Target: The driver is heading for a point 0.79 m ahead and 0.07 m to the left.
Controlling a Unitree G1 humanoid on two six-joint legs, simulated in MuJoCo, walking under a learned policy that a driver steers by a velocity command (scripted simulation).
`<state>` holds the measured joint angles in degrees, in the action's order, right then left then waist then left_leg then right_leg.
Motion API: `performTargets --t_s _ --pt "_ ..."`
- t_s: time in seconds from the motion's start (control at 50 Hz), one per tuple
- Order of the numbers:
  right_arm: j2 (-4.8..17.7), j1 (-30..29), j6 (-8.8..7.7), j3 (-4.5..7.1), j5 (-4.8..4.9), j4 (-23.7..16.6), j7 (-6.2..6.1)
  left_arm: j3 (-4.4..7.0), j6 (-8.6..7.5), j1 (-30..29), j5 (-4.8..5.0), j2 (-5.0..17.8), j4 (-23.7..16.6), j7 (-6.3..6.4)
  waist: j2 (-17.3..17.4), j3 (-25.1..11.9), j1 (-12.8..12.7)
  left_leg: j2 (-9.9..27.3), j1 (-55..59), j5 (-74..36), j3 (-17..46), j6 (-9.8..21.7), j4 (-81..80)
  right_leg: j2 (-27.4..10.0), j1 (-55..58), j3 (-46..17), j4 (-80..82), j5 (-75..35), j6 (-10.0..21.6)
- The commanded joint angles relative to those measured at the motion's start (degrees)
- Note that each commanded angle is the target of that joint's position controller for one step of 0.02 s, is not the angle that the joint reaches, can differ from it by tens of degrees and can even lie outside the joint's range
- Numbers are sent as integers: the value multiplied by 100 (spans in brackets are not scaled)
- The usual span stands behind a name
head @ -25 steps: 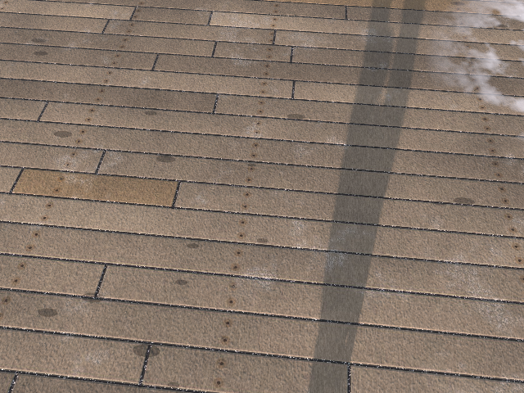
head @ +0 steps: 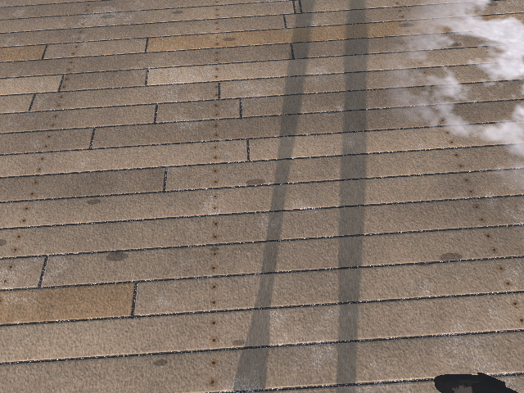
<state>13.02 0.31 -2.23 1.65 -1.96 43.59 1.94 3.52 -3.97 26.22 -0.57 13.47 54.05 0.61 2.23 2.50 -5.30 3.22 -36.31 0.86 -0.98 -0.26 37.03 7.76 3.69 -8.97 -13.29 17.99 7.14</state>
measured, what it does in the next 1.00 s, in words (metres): walks ahead: left foot, then right foot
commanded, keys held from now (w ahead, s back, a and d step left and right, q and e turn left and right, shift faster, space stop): w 0.80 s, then w+q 0.20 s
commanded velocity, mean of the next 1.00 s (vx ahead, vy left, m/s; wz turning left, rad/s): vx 0.50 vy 0.00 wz -0.04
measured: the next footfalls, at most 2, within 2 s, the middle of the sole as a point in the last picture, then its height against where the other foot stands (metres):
left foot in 0.08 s outside the picture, level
right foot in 0.64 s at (343, 370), level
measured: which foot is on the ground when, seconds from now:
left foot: up 0.00-0.06, down 0.08-0.64, up 0.66-1.00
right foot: down 0.00-0.08, up 0.10-0.62, down 0.64-1.00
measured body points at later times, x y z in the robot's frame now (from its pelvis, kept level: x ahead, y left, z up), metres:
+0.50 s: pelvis +0.27 +0.03 +0.01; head +0.30 +0.04 +0.46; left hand +0.46 +0.25 -0.11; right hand +0.21 -0.21 -0.13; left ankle +0.19 +0.11 -0.74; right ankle +0.42 -0.11 -0.69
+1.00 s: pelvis +0.53 -0.03 +0.01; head +0.54 -0.04 +0.46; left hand +0.50 +0.23 -0.13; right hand +0.64 -0.28 -0.13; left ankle +0.65 +0.13 -0.67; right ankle +0.47 -0.08 -0.74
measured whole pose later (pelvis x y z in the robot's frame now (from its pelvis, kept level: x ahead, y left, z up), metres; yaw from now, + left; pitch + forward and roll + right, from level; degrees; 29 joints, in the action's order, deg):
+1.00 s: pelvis +0.53 -0.03 +0.01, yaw +2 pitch +0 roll -1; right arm 14.1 11.2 -1.2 2.9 -1.3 51.0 2.2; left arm 2.2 -5.7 23.9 -0.8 12.2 56.9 0.0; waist 2.9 1.1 -1.4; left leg 4.4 -38.1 3.3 2.3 2.1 51.8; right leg 4.9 0.5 7.8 -10.1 11.4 5.4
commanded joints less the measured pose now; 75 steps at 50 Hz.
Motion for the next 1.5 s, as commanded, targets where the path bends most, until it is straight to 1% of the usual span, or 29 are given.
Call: performTargets --t_s 0.02,0.06,0.08,0.1,0.12,0.14,0.18,0.3,0.52,0.58,0.62,0.64,0.66,0.68,0.7,0.72,0.76,0.8,0.9,1.1,1.16,1.2,1.22,1.24,1.26,1.3,1.32,1.38,1.5 --pt "509 -317 -176 85 40 -503 -19 142 -88 157 -37 873 -178 68 -753 36 243 -274 631 151 -125 308 -652 -1621 101 -614 -362 -4638 281" --pt "789 912 -237 210 80 -124 -136 169 -125 -56 -80 1031 -195 42 -732 -527 784 -587 2024 489 -203 535 -937 -1477 118 -444 -1592 -5865 117" --pt "926 1758 -290 270 29 95 -215 155 -142 -137 -56 994 -226 8 -541 -1004 1192 -268 3209 310 39 687 -1123 -1238 -415 -260 -2702 -5177 47" --pt "1368 2624 -302 355 -100 165 -296 53 -161 54 -39 597 -409 -14 228 -1824 1332 1105 4470 744 1562 942 -1003 -825 -1327 48 -4409 -2881 -10" --pt "1700 2491 -239 479 -129 297 -212 26 -101 1079 209 281 -280 -37 1693 -2145 741 2191 5391 833 4231 1793 -1794 132 -3061 373 -6022 1261 -229" --pt "1090 1940 -178 373 47 168 -138 58 -44 601 -27 734 -204 2 381 -1298 655 1881 4582 1847 4126 1601 -2126 -345 -3564 111 -6263 800 -142" --pt "568 1318 -217 227 52 139 -98 34 -46 -300 -64 611 -423 -81 -238 -273 547 1355 3269 1157 2537 1345 -2406 -706 -3505 221 -5742 43 -181" --pt "612 1978 -428 195 164 613 -97 -43 148 -684 -195 366 -546 -252 210 -112 371 850 2884 -332 1160 1227 -2885 -1120 -3632 684 -4894 -427 -418" --pt "703 2934 -363 170 131 1042 -160 -220 88 -2891 -98 220 -1230 -282 225 212 874 780 3786 -1588 474 1063 -2765 -1065 -3846 1269 -2214 -1658 -499" --pt "788 2833 -323 187 99 1098 -214 -177 39 -2795 -108 331 -1242 -242 251 172 704 968 4125 -2452 463 1001 -2324 -903 -3404 1286 -1828 -1120 -271" --pt "859 2672 -277 201 108 1111 -230 -81 -26 -1778 -143 473 -900 -163 202 -353 238 821 4117 -3592 274 849 -1109 -564 -2101 1420 -1334 -982 -47" --pt "790 2643 -264 170 140 1073 -228 9 -86 -871 -224 674 -604 -102 31 -899 -104 596 3507 -3019 90 739 -30 -773 -785 1199 -1209 -1132 135" --pt "437 2722 -278 63 256 812 -204 141 -120 10 -379 1198 -492 -26 -747 -1678 -300 165 1998 -829 -216 553 1828 -2281 834 -572 -1118 -674 555" --pt "230 3305 -250 57 312 838 -204 239 -48 46 -280 1506 -440 -72 -1602 -2060 7 -733 503 3056 -124 459 3363 -3360 1474 -2827 -486 -765 1183" --pt "726 2819 -198 190 143 861 -232 181 5 -383 -50 1119 -462 -117 -710 -1347 104 -352 91 2657 414 537 3627 -2994 825 -2446 -346 -261 1010" --pt "623 2419 -235 177 127 739 -183 85 -9 -889 -15 783 -529 -138 -586 -593 273 -141 34 2147 414 545 3392 -2740 -27 -1642 -105 -380 843" --pt "483 2247 -180 163 57 749 -124 -2 -80 -1195 -28 459 -490 -134 -569 -146 556 148 445 1697 340 472 2829 -2205 -943 -711 283 -1019 499" --pt "351 2362 -55 143 -11 812 -44 -25 -161 -1040 -13 412 -342 -109 -608 -178 705 197 768 1519 243 353 2634 -1998 -1238 -278 479 -1547 434" --pt "353 1538 71 173 62 615 23 10 -260 -505 -23 554 -95 -75 -509 161 587 217 -140 656 374 234 2195 -1931 -1026 518 842 -1783 274" --pt "74 41 -22 -8 2 91 58 -108 -222 232 -47 452 316 83 -495 473 242 -174 -8 -9 -500 430 -99 -1959 -18 1699 221 -4535 -40" --pt "210 942 -118 43 -51 391 -42 -88 -168 98 -44 643 398 164 -822 -37 614 -700 1108 579 -719 701 -388 -1985 214 1749 -1069 -6824 -109" --pt "489 2205 -273 162 -159 824 -119 -90 -125 -155 59 707 357 154 -680 -692 1232 -547 2825 -793 -360 979 -1399 -1759 -391 1849 -2935 -5535 -219" --pt "1079 2822 -299 301 -247 961 -169 -183 -160 -51 130 387 119 134 142 -1476 1301 937 4576 -3974 900 1414 -679 -1299 -1782 1973 -4780 -2237 -364" --pt "1239 2799 -231 354 36 982 -169 -237 -101 826 382 62 254 82 902 -2703 878 2364 5947 -6351 2764 2544 -603 -425 -2994 1339 -6528 1929 -527" --pt "1078 2471 -170 331 252 843 -164 -120 -18 347 208 484 272 92 -145 -2446 926 2046 5104 -5779 2177 2411 -951 -720 -2962 606 -6427 1415 -543" --pt "428 1517 -126 127 229 786 -217 -145 33 -331 17 258 133 77 -193 -680 608 1479 3329 -3873 1299 1866 -1763 -1052 -3122 692 -5609 932 -582" --pt "270 1339 -124 63 234 790 -254 -120 128 -390 -95 252 133 70 -146 -372 453 1205 2753 -3414 985 1624 -1995 -1149 -2854 688 -5158 745 -616" --pt "338 1311 -171 26 105 875 -266 -172 361 80 -115 -90 368 41 -10 -539 188 868 2006 -3435 391 1460 -2119 -1001 -1936 892 -4504 349 -711" --pt "452 1475 -81 10 50 1065 -254 -176 510 -558 -78 33 394 138 419 -476 422 730 1925 -416 506 1222 -2423 -1043 -1787 991 -2888 -32 -729"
